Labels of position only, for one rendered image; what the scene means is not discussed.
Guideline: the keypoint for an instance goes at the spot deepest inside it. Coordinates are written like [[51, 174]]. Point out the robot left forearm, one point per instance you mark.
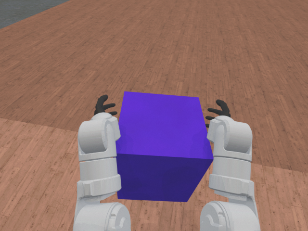
[[98, 171]]

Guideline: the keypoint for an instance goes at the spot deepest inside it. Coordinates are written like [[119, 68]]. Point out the carton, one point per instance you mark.
[[163, 151]]

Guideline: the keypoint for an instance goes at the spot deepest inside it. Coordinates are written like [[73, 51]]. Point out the robot right forearm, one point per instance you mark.
[[231, 164]]

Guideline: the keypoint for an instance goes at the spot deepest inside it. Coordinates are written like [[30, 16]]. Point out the robot left upper arm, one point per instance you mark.
[[103, 217]]

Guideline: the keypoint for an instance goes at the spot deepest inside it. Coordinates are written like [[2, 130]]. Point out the robot right upper arm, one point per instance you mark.
[[225, 216]]

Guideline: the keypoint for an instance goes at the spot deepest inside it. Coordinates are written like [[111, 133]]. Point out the robot left hand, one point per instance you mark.
[[100, 108]]

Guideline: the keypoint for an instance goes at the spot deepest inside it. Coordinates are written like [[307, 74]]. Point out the robot right hand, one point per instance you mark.
[[225, 111]]

